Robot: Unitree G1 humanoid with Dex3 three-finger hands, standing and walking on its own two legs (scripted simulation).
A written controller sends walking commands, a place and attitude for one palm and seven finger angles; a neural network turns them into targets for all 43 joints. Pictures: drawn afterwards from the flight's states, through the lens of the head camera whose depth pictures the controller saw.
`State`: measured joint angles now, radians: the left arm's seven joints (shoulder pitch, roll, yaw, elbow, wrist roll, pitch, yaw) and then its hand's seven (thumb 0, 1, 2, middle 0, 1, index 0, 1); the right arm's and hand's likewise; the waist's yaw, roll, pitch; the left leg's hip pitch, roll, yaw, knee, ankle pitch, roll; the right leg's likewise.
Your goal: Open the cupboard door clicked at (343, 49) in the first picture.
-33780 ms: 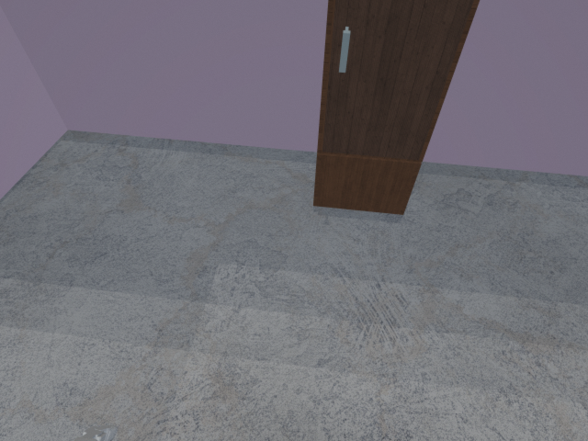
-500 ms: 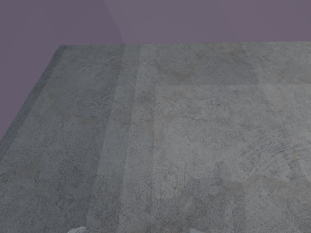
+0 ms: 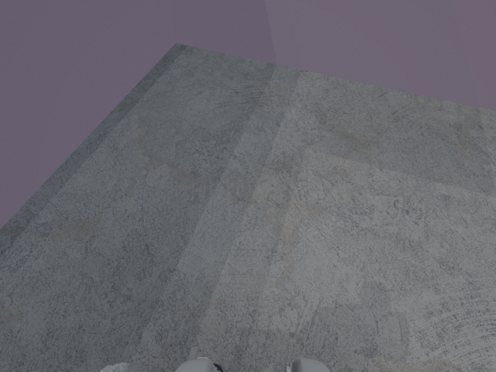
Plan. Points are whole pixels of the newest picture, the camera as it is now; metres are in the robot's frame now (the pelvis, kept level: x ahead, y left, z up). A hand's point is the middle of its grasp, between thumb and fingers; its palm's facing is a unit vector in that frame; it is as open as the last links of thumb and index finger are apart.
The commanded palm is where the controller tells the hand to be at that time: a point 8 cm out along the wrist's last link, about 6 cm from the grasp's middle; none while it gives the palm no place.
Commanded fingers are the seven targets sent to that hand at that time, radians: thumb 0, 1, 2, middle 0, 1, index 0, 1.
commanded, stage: turn to face it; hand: left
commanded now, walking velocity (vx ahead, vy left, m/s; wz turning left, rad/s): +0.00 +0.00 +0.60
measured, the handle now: out of the picture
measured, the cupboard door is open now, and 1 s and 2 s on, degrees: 45 45 45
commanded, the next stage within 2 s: none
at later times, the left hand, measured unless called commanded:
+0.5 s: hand out of the picture -0.01 +0.14 -0.17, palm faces +0.38 -0.89 -0.23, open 7.4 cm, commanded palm none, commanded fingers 0.00 0.90 0.90 -0.20 -0.30 -0.20 -0.30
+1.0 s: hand out of the picture +0.01 +0.09 -0.15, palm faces +0.62 -0.74 -0.25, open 7.4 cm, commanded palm none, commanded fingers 0.00 0.90 0.90 -0.20 -0.30 -0.20 -0.30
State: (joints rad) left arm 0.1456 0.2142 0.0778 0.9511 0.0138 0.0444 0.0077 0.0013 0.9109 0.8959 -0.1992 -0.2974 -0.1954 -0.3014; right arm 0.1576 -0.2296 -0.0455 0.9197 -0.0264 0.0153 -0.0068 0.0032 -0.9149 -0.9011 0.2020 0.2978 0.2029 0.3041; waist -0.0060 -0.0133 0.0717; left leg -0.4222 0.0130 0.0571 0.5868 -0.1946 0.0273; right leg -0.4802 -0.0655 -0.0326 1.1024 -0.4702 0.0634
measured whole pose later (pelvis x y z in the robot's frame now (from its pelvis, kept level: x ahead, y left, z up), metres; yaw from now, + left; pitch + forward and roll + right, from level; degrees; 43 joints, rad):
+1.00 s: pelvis +0.07 -0.11 +0.01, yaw +39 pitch +0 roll +3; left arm 0.20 0.19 0.04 0.87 0.03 0.02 0.02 0.00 0.90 0.90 -0.20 -0.30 -0.20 -0.30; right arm 0.13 -0.24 -0.07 0.91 -0.01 0.08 0.03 0.01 -0.91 -0.90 0.20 0.30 0.20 0.30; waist -0.01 -0.03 0.11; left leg -0.43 0.01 0.07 0.91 -0.47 -0.06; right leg -0.25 -0.14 -0.17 0.56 -0.31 0.00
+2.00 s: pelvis +0.10 -0.13 +0.01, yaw +75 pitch +1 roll +0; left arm 0.16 0.26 0.08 0.90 0.01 0.06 0.00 0.00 0.90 0.90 -0.20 -0.30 -0.19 -0.30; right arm 0.14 -0.21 -0.05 0.90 -0.02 0.04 0.00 0.00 -0.90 -0.90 0.21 0.30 0.21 0.30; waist 0.01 -0.02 0.10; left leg -0.31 -0.01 -0.05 0.51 -0.22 0.01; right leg -0.46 -0.07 -0.01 0.95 -0.43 0.08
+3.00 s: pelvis +0.17 -0.12 +0.01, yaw +109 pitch +0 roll +2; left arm 0.19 0.18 0.04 0.90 0.02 0.01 0.02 0.00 0.90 0.90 -0.20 -0.30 -0.20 -0.30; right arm 0.15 -0.24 -0.08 0.96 -0.01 0.08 0.01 0.01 -0.91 -0.90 0.20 0.30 0.20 0.30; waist -0.02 0.02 0.10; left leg -0.49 -0.02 -0.01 1.09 -0.44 -0.05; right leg -0.23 -0.07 -0.09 0.54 -0.31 -0.01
